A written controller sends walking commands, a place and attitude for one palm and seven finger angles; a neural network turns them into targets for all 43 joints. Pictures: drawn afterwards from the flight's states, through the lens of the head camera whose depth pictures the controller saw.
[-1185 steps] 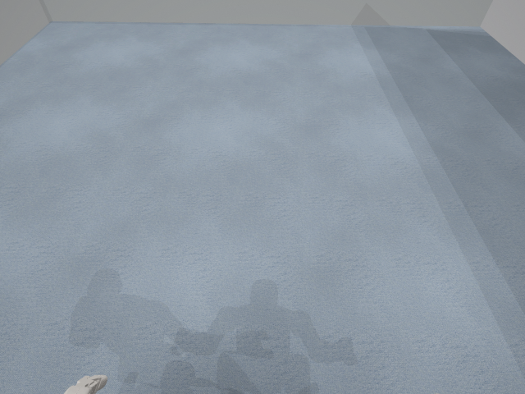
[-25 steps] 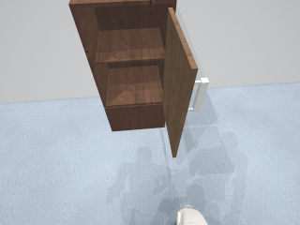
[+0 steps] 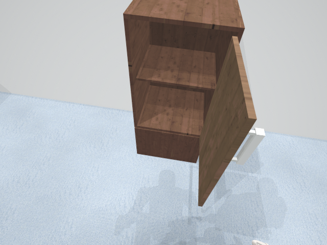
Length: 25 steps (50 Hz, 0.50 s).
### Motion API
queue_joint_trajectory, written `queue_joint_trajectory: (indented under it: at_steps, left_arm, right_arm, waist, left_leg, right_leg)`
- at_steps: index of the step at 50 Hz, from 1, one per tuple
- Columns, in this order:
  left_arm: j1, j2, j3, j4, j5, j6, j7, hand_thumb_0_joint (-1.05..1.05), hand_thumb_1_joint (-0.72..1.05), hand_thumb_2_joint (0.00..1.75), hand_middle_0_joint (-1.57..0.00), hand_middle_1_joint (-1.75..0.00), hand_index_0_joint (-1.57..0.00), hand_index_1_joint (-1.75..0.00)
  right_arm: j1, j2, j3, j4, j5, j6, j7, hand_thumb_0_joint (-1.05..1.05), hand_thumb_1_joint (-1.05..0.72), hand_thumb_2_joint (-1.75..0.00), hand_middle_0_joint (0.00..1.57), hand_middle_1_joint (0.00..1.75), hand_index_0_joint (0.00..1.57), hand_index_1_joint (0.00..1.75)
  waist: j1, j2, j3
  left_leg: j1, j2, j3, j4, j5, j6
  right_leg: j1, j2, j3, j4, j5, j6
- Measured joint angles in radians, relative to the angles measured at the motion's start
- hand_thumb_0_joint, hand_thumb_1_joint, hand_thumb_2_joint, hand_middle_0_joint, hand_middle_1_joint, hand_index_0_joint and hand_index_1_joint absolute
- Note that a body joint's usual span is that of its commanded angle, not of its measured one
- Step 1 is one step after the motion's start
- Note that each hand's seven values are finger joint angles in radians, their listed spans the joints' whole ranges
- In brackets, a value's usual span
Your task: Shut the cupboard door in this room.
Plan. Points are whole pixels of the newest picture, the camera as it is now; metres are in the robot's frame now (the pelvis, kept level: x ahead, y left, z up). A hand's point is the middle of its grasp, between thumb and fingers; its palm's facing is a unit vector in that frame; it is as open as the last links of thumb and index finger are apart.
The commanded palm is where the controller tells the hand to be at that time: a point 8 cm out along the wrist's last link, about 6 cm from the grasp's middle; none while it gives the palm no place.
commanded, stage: stand and wait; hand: left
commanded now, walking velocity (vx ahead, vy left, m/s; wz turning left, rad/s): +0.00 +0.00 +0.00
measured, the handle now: (241, 147) +0.40 -0.19 -0.01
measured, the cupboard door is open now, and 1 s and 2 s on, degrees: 91 91 91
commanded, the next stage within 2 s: turn or walk to find it in 0.02 s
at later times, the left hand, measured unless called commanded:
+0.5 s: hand out of the picture +0.02 +0.15 -0.16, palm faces +0.07 -0.98 -0.21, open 7.3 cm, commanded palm none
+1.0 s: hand out of the picture +0.05 +0.17 -0.16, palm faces +0.19 -0.95 -0.26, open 7.3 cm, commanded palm none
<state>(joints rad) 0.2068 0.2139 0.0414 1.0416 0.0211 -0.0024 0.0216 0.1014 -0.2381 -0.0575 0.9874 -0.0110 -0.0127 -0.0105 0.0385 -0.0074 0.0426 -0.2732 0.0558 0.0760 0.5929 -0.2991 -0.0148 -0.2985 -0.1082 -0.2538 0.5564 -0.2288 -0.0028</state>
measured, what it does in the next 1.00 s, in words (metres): steps on the spot: right foot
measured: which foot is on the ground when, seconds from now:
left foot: down 0.00-1.00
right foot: down 0.00-0.00, up 0.02-0.32, down 0.34-1.00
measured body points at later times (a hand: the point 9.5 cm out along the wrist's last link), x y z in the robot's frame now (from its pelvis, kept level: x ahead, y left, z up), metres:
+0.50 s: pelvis +0.02 -0.02 +0.01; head +0.04 -0.04 +0.46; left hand +0.02 +0.20 -0.14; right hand +0.06 -0.26 -0.16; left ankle +0.01 +0.11 -0.73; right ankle +0.02 -0.13 -0.73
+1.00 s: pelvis +0.02 -0.03 +0.01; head +0.06 -0.04 +0.45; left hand +0.04 +0.22 -0.14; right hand +0.09 -0.25 -0.16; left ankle +0.01 +0.10 -0.73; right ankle +0.01 -0.14 -0.73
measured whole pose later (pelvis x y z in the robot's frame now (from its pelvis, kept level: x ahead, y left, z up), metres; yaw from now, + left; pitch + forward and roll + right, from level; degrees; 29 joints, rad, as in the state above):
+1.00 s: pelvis +0.02 -0.03 +0.01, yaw +10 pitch +1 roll +1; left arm 0.17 0.19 0.02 1.05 0.01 0.00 0.03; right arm 0.21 -0.17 -0.04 1.10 -0.01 0.00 -0.03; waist 0.00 0.01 0.06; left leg -0.26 -0.01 -0.03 0.50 -0.25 -0.02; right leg -0.22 -0.04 -0.06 0.53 -0.30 0.00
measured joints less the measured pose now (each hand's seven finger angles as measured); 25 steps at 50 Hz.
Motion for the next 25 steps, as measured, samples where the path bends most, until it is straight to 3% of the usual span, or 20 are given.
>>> queue_joint_trajectory:
  at_steps: [4, 8, 11, 14, 17, 20, 25]
  left_arm:
    - [0.041, 0.028, -0.005, 0.046, -0.003, 0.032, -0.004, 0.0, 0.92, 0.9, -0.2, -0.3, -0.2, -0.3]
    - [0.057, 0.022, -0.01, 0.065, -0.008, 0.033, -0.009, 0.0, 0.92, 0.9, -0.2, -0.3, -0.2, -0.3]
    - [0.063, 0.011, -0.014, 0.067, -0.011, 0.028, -0.006, 0.01, 0.92, 0.9, -0.2, -0.3, -0.2, -0.3]
    - [0.062, -0.004, -0.02, 0.072, -0.01, 0.024, -0.002, 0.01, 0.91, 0.9, -0.2, -0.3, -0.2, -0.3]
    - [0.067, -0.015, -0.027, 0.075, -0.007, 0.005, 0.003, 0.01, 0.91, 0.9, -0.2, -0.3, -0.2, -0.3]
    - [0.069, -0.047, -0.039, 0.087, -0.006, -0.004, 0.001, 0.01, 0.91, 0.9, -0.2, -0.3, -0.2, -0.3]
    - [0.055, -0.066, -0.044, 0.082, -0.011, -0.002, -0.002, 0.01, 0.91, 0.9, -0.2, -0.3, -0.2, -0.3]
  right_arm:
    - [0.003, 0.048, 0.031, 0.012, -0.004, -0.004, -0.004, 0.0, -0.92, -0.9, 0.19, 0.3, 0.19, 0.3]
    - [0.013, 0.078, 0.044, 0.041, 0.0, -0.003, -0.011, 0.0, -0.91, -0.9, 0.2, 0.3, 0.2, 0.3]
    - [0.019, 0.088, 0.031, 0.058, 0.008, -0.003, -0.019, -0.01, -0.92, -0.9, 0.2, 0.3, 0.2, 0.3]
    - [0.026, 0.079, 0.024, 0.076, 0.005, 0.001, -0.019, -0.01, -0.93, -0.9, 0.2, 0.3, 0.2, 0.3]
    - [0.042, 0.071, 0.02, 0.1, 0.011, 0.007, -0.015, -0.01, -0.93, -0.9, 0.2, 0.3, 0.2, 0.3]
    - [0.067, 0.051, 0.015, 0.122, 0.014, 0.021, -0.014, -0.01, -0.93, -0.9, 0.2, 0.3, 0.2, 0.3]
    - [0.115, 0.051, 0.025, 0.148, 0.008, 0.021, -0.013, 0.0, -0.92, -0.9, 0.2, 0.3, 0.2, 0.3]
  waist:
    - [0.01, -0.04, -0.002]
    - [0.009, -0.023, 0.009]
    - [0.008, -0.012, 0.017]
    - [0.0, -0.004, 0.02]
    - [-0.003, -0.002, 0.017]
    - [-0.023, 0.039, 0.005]
    - [-0.038, 0.028, -0.004]
  left_leg:
    - [0.058, -0.031, 0.01, -0.068, 0.006, 0.042]
    - [0.096, -0.048, -0.01, -0.156, 0.053, 0.05]
    - [0.109, -0.06, -0.014, -0.187, 0.069, 0.048]
    - [0.11, -0.07, -0.015, -0.185, 0.068, 0.042]
    - [0.094, -0.078, -0.009, -0.132, 0.038, 0.026]
    - [0.101, -0.054, -0.03, -0.124, 0.03, 0.009]
    - [0.109, -0.039, -0.038, -0.156, 0.046, -0.005]
  right_leg:
    - [-0.001, 0.01, 0.1, 0.099, -0.162, 0.031]
    - [-0.022, 0.025, 0.167, 0.226, -0.202, 0.047]
    - [-0.019, 0.024, 0.194, 0.233, -0.211, 0.055]
    - [0.017, 0.022, 0.2, 0.13, -0.187, 0.055]
    - [0.079, 0.022, 0.199, -0.038, -0.032, 0.042]
    - [0.096, 0.045, 0.175, -0.039, -0.05, 0.012]
    - [0.102, 0.061, 0.165, -0.064, -0.05, -0.005]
